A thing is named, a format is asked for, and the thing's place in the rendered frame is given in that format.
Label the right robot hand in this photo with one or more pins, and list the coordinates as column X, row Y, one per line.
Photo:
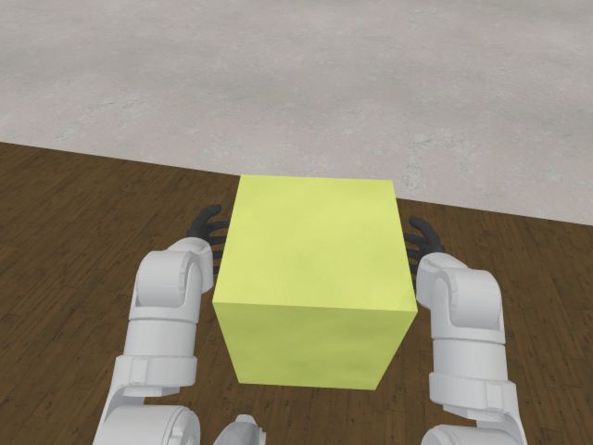
column 429, row 245

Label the right robot upper arm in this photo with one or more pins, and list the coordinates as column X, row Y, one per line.
column 467, row 435

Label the left robot upper arm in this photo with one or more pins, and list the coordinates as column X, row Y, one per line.
column 138, row 424

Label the carton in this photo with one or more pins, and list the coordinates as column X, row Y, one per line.
column 314, row 288

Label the left robot forearm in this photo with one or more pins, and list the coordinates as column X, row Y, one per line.
column 158, row 356

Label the left robot shin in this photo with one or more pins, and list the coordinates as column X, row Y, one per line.
column 245, row 418

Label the right robot forearm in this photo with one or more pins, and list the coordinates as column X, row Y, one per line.
column 470, row 377

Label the left robot thigh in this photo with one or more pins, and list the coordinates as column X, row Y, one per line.
column 241, row 433

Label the left robot hand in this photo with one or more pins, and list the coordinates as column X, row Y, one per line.
column 201, row 229

